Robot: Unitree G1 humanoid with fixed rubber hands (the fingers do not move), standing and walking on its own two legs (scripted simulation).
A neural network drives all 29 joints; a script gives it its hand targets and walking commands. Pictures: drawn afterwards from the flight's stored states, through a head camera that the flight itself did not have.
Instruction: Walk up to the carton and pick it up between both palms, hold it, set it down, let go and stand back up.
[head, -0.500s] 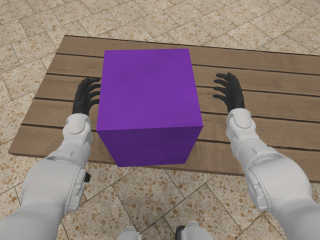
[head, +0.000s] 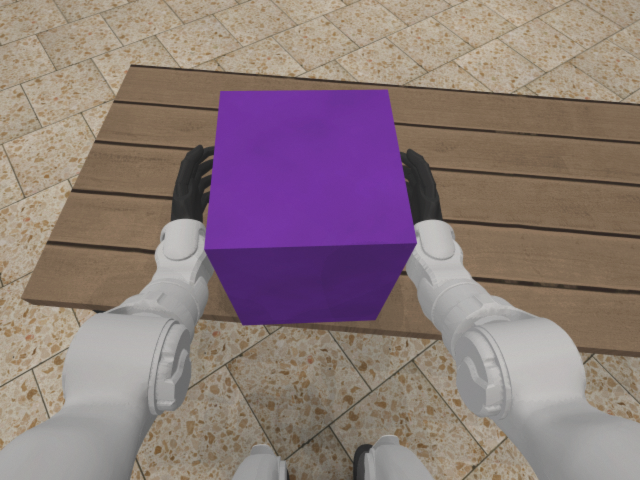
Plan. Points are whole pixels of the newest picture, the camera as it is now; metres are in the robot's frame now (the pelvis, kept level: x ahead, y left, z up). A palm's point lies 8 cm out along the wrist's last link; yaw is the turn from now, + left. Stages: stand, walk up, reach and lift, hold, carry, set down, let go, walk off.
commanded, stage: reach and lift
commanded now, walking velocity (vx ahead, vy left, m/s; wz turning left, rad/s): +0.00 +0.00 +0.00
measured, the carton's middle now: (307, 220) +0.45 +0.02 +0.00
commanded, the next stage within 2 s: none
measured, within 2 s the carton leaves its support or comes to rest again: neither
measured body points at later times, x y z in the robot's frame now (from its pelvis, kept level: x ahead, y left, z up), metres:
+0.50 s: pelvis +0.03 +0.01 +0.03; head +0.15 +0.00 +0.47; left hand +0.45 +0.16 +0.02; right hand +0.43 -0.14 +0.02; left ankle +0.02 +0.11 -0.68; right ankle +0.05 -0.12 -0.68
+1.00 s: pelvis +0.03 +0.00 +0.04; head +0.16 +0.01 +0.48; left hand +0.45 +0.16 +0.02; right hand +0.43 -0.13 +0.02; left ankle +0.02 +0.11 -0.68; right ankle +0.05 -0.12 -0.68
